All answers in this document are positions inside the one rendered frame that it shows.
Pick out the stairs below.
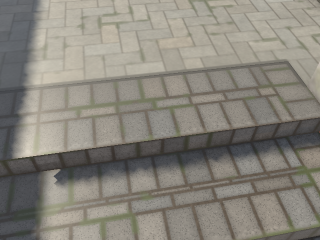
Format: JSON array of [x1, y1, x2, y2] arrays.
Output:
[[0, 117, 320, 240]]

